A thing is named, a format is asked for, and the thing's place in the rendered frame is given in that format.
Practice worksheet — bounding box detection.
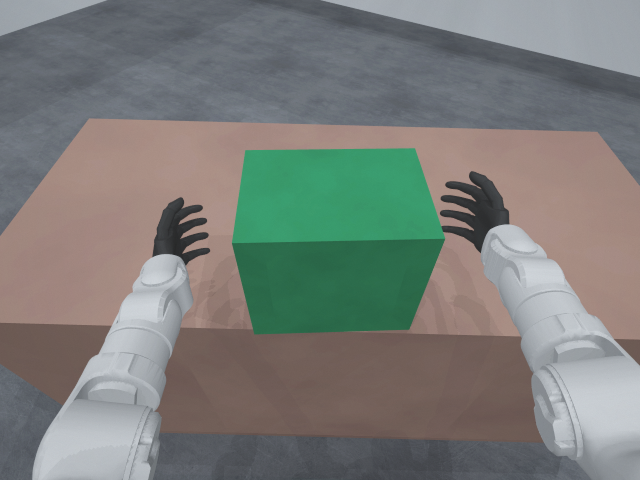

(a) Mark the left robot forearm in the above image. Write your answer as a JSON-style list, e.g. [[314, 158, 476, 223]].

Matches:
[[32, 254, 194, 480]]

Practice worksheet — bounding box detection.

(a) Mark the carton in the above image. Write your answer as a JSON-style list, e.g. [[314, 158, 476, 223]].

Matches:
[[232, 148, 445, 334]]

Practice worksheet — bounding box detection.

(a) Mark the right robot forearm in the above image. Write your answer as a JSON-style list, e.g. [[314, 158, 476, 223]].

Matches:
[[481, 224, 640, 373]]

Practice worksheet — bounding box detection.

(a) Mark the pedestal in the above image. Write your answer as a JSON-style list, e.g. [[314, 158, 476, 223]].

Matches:
[[0, 118, 640, 443]]

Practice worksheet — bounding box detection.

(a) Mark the right robot upper arm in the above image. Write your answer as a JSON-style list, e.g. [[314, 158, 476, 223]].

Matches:
[[531, 355, 640, 480]]

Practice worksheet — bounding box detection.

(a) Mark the right robot hand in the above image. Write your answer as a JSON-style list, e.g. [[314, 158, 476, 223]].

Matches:
[[440, 171, 510, 253]]

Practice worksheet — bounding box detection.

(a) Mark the left robot upper arm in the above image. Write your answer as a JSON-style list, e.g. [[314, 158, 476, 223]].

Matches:
[[38, 399, 162, 480]]

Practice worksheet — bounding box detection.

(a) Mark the left robot hand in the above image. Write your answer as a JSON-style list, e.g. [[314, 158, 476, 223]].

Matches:
[[152, 197, 210, 265]]

